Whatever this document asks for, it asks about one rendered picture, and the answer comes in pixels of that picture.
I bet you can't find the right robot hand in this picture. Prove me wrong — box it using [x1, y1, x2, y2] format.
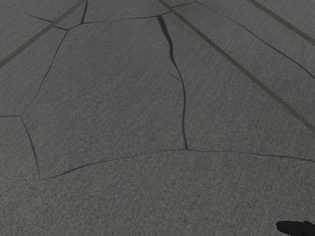
[276, 220, 315, 236]

